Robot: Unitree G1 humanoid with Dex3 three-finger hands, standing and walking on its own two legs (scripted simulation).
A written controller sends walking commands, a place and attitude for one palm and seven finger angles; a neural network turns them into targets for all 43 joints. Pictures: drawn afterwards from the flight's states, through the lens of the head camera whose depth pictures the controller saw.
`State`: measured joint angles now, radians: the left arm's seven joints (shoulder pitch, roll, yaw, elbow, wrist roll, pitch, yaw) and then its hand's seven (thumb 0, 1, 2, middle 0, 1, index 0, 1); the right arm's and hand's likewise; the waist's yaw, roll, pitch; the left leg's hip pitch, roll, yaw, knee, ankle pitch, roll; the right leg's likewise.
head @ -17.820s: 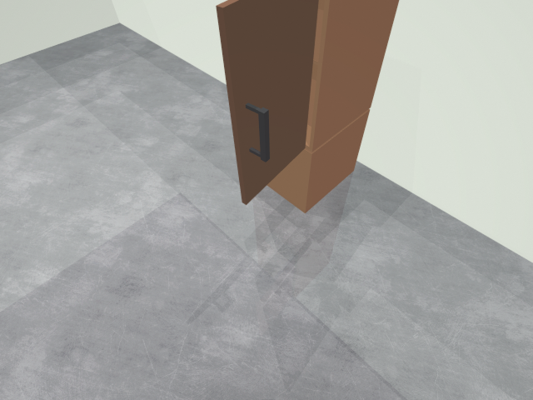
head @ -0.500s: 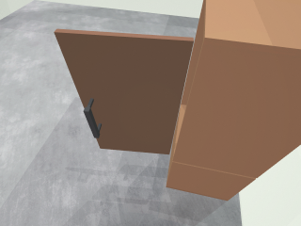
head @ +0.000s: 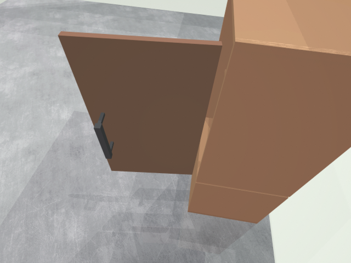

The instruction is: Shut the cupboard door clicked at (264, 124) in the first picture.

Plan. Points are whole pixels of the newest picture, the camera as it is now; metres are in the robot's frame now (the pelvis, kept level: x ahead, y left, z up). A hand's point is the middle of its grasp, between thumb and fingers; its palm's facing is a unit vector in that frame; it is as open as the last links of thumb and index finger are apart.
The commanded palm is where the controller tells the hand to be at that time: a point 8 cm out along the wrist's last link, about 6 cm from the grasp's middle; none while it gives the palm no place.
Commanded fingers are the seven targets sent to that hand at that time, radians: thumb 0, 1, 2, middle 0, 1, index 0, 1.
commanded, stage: come to a stop and stand still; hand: left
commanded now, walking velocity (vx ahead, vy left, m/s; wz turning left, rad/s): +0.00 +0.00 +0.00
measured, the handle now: (105, 137) +0.47 +0.23 -0.07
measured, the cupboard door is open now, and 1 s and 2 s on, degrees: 97 97 97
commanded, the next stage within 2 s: look again from close up in 1.54 s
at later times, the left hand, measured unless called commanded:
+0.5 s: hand out of the picture +0.01 +0.15 -0.17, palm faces +0.01 -0.97 -0.26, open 7.3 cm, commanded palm none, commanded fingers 0.00 0.90 0.90 -0.20 -0.30 -0.20 -0.30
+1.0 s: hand out of the picture -0.01 +0.18 -0.17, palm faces -0.03 -0.96 -0.26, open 7.4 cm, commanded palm none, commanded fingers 0.00 0.90 0.90 -0.20 -0.30 -0.20 -0.30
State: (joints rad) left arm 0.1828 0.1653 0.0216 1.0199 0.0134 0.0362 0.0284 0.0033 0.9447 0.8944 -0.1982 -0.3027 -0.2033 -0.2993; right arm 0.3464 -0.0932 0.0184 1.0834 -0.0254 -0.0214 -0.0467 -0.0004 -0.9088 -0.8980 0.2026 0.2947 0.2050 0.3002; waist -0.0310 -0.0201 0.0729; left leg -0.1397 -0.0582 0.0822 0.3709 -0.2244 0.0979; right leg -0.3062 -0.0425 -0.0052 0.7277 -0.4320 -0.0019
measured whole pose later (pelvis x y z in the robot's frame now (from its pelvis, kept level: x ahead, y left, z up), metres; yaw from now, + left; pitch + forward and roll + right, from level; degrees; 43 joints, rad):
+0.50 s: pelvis -0.01 -0.04 -0.01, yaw +0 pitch -3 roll +0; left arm 0.30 0.19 -0.01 1.04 0.01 -0.02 0.04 0.01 0.91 0.89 -0.20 -0.30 -0.20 -0.30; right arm 0.18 -0.22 -0.01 1.04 -0.01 -0.01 -0.02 0.00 -0.91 -0.90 0.20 0.29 0.20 0.30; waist 0.00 0.03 0.02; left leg -0.16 0.00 0.07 0.47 -0.26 0.03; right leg -0.18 0.01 -0.01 0.48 -0.25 -0.01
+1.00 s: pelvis -0.03 -0.03 +0.00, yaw +0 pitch -2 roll +0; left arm 0.25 0.24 0.00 1.08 0.01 -0.01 0.03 0.01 0.91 0.89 -0.20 -0.30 -0.21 -0.30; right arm 0.25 -0.24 -0.01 1.15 -0.01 0.00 -0.01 0.00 -0.91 -0.90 0.20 0.29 0.20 0.30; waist -0.02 0.00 0.05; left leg -0.19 -0.02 0.07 0.41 -0.20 0.04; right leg -0.20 0.00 -0.01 0.40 -0.17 0.00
